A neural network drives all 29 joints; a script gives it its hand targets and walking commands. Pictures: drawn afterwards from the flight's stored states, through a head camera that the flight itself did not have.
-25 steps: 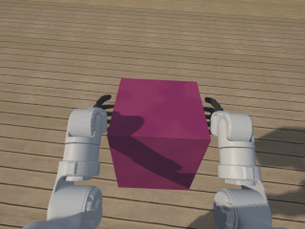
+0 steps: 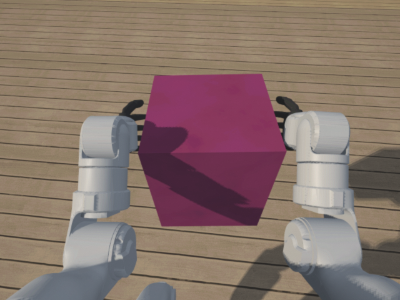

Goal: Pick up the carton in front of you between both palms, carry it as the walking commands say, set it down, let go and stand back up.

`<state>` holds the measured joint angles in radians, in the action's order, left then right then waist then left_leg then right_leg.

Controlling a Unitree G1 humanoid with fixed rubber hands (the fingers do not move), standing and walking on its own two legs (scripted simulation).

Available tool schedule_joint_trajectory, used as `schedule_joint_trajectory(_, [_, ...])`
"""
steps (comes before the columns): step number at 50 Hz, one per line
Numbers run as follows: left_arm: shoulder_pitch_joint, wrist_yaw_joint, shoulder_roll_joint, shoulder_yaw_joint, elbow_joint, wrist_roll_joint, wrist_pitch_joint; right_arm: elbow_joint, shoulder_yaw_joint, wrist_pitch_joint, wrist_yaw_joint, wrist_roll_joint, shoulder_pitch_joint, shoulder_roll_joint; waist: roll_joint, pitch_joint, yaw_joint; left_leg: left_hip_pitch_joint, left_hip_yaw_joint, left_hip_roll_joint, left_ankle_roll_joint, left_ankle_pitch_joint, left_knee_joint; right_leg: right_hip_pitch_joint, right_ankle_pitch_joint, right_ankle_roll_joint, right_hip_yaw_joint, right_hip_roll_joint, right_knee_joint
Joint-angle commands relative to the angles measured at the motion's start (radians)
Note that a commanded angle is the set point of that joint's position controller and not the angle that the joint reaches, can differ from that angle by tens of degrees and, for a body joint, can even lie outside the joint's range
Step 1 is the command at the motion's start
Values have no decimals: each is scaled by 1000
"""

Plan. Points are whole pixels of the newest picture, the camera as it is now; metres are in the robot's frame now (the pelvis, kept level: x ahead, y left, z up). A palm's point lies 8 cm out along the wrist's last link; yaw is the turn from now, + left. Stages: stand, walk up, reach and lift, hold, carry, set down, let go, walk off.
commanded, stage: carry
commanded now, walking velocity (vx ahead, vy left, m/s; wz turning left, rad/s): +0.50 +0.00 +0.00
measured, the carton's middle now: (208, 154) +0.38 +0.00 +0.09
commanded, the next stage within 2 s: none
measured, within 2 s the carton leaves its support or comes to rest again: neither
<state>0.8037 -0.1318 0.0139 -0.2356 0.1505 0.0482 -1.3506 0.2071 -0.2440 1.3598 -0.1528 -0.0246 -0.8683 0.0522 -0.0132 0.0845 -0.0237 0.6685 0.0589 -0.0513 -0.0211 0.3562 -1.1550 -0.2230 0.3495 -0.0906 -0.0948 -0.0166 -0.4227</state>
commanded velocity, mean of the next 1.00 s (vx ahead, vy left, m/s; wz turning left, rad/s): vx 0.50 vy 0.00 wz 0.00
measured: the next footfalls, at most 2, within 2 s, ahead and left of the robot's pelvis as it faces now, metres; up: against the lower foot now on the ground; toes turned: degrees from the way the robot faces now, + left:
left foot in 0.22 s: +0.31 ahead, +0.12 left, +0.03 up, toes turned +6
right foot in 0.74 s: +0.60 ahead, -0.06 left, +0.06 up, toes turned -7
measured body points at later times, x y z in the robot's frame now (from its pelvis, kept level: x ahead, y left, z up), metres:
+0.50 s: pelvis +0.25 +0.05 +0.02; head +0.33 +0.06 +0.46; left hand +0.66 +0.18 +0.16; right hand +0.64 -0.12 +0.16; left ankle +0.27 +0.11 -0.71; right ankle +0.30 -0.08 -0.61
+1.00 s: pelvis +0.55 +0.01 +0.06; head +0.60 +0.00 +0.50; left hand +0.93 +0.19 +0.21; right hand +0.96 -0.12 +0.21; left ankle +0.61 +0.14 -0.58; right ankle +0.56 -0.06 -0.68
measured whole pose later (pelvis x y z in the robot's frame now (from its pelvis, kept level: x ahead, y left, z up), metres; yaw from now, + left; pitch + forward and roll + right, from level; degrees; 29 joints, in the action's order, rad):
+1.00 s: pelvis +0.55 +0.01 +0.06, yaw +1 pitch +4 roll +0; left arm 0.82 -0.15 0.00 -0.25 0.03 0.03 -1.32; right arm 0.02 -0.29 1.34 -0.12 -0.09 -0.84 0.00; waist -0.01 -0.03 -0.08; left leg 0.79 0.02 -0.06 -0.04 0.36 -1.25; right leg -0.32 0.37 -0.09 -0.14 -0.02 -0.50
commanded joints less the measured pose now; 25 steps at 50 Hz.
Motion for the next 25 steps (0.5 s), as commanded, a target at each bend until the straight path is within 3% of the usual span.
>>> schedule_joint_trajectory(1, [855,209,-1042,524,-166,-454,28,-92,514,-30,209,389,-712,-1123,107,305,-36,269,0,-22,17,-56,-12,419,-262,-130,274,257,127])
schedule_joint_trajectory(5, [833,225,-1055,533,-145,-451,25,-75,514,-28,206,354,-682,-1109,138,271,-48,214,37,-3,8,-84,215,400,-432,-126,201,223,98])
schedule_joint_trajectory(8, [839,235,-1069,548,-141,-455,30,-82,520,-33,207,340,-679,-1108,189,263,-34,19,111,45,-27,-106,415,330,-594,-94,133,217,61])
schedule_joint_trajectory(9, [835,237,-1074,554,-139,-457,32,-84,520,-35,208,338,-677,-1108,207,288,-2,-120,154,90,-45,-87,466,288,-776,-69,87,210,-9])
schedule_joint_trajectory(10, [829,238,-1079,558,-139,-460,33,-79,516,-38,209,336,-666,-1106,199,345,51,-318,204,146,-57,-97,537,240,-936,-34,21,192,-165])
schedule_joint_trajectory(11, [823,239,-1082,561,-139,-456,36,-69,513,-44,212,337,-638,-1103,121,456,115,-619,191,137,-67,-144,602,123,-840,10,-28,157,-371])
schedule_joint_trajectory(12, [811,238,-1078,566,-142,-443,41,-80,516,-48,218,342,-620,-1111,-4,560,149,-889,-141,-82,-93,110,631,-86,-426,40,14,127,-582])
schedule_joint_trajectory(13, [816,236,-1085,561,-147,-433,43,-91,529,-60,222,348,-644,-1088,-334,608,113,-1071,-730,-339,-241,89,808,-420,167,70,72,-68,-829])
schedule_joint_trajectory(14, [851,228,-1066,565,-160,-422,47,-131,550,-62,228,367,-666,-1125,-244,563,107,-1034,-745,-316,-266,33,816,-501,150,40,164,-23,-977])
schedule_joint_trajectory(16, [847,215,-1080,576,-204,-415,51,-254,596,-72,238,420,-757,-1161,-65,470,103,-900,-495,-256,-223,-270,728,-565,67,27,139,38,-1032])
schedule_joint_trajectory(18, [801,199,-1068,569,-239,-394,55,-350,634,-74,242,457,-803,-1184,-46,479,74,-829,-369,-217,-187,-296,732,-530,23,32,139,73,-958])
schedule_joint_trajectory(21, [737,179,-1032,580,-278,-356,58,-412,657,-71,246,467,-773,-1157,-66,496,76,-850,-311,-213,-205,-313,739,-582,36,37,104,75,-910])
schedule_joint_trajectory(25, [703,170,-972,604,-283,-321,50,-404,672,-57,255,455,-718,-1081,-76,459,98,-901,-270,-214,-238,-357,758,-716,8,59,67,94,-807])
